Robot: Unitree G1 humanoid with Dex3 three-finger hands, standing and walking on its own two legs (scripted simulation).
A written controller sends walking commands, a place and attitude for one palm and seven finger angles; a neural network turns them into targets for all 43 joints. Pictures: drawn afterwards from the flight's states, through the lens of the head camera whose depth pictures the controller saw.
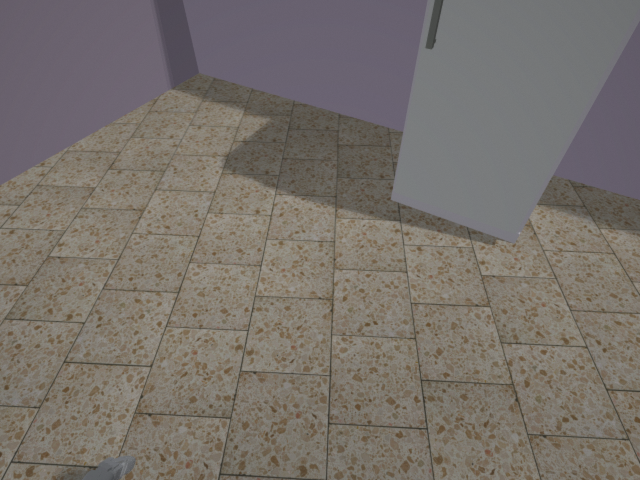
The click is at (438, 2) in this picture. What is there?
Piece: fridge door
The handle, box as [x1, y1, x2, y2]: [425, 0, 442, 48]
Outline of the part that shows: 442,0 435,0 425,47 431,48 435,41 434,38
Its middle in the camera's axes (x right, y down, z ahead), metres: +0.36 -0.77 +1.11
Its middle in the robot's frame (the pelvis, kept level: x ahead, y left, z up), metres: +1.38 -0.29 +0.19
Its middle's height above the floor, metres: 0.96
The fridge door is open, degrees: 0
